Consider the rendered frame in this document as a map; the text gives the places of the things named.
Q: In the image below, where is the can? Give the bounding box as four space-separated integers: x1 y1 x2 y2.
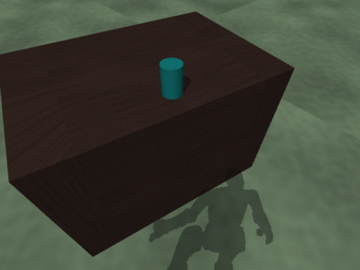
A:
160 57 183 100

